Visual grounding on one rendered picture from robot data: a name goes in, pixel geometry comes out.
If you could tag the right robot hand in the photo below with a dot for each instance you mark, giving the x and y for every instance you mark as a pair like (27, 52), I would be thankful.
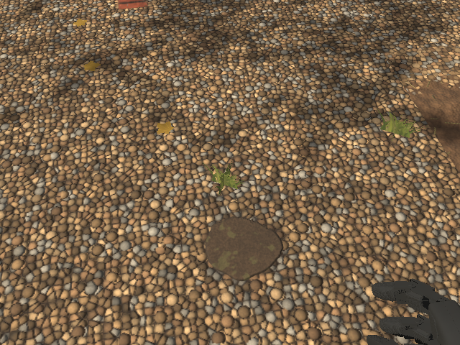
(441, 328)

